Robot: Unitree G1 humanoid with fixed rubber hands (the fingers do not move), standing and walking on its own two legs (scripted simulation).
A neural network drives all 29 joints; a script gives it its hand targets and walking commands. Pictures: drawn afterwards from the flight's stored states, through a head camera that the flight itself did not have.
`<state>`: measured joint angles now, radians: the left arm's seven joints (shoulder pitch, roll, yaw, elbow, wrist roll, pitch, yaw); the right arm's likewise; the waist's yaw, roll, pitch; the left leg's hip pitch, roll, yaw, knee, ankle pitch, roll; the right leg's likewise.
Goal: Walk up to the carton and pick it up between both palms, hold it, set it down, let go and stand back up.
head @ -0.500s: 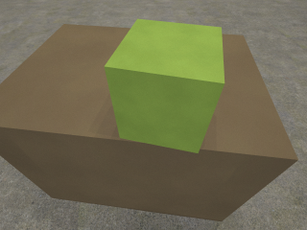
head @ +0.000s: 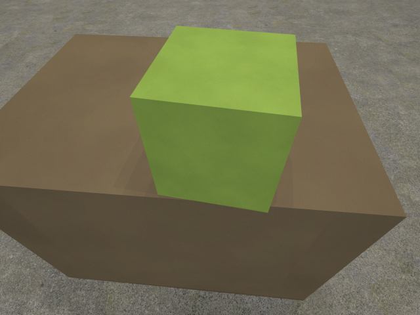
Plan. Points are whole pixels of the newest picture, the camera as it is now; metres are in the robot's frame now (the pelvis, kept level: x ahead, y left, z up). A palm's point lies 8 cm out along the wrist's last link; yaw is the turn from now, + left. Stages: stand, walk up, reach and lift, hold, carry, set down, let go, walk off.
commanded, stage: walk up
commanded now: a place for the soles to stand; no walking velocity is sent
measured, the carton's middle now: (222, 119) +0.47 -0.01 +0.13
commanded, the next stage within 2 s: reach and lift in 1.68 s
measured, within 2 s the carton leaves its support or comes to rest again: neither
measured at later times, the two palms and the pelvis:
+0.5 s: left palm out of the picture +0.07 +0.31 -0.11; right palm out of the picture +0.08 -0.29 -0.11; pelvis +0.01 +0.01 +0.00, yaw -1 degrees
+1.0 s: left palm out of the picture +0.06 +0.30 -0.11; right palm out of the picture +0.06 -0.30 -0.12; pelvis -0.01 +0.00 +0.00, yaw +0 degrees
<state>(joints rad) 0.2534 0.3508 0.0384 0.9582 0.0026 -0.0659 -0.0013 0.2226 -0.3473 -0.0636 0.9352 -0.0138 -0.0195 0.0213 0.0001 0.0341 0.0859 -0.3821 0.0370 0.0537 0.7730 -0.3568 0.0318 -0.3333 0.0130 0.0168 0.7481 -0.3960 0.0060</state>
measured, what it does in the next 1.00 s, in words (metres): stands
